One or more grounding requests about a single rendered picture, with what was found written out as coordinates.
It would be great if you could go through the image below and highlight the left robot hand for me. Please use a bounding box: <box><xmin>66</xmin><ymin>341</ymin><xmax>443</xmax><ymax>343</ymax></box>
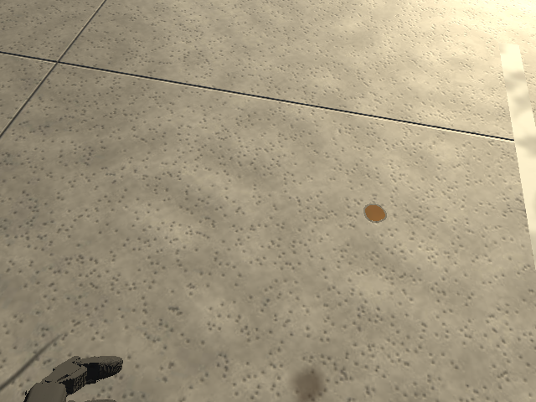
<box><xmin>24</xmin><ymin>356</ymin><xmax>123</xmax><ymax>402</ymax></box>

